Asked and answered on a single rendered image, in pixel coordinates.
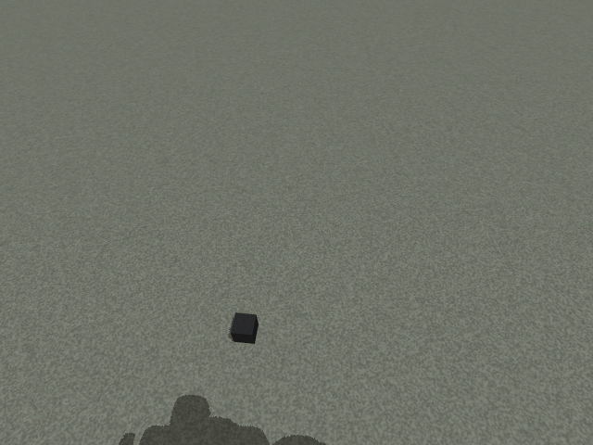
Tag cube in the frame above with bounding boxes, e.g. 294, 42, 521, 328
231, 312, 259, 344

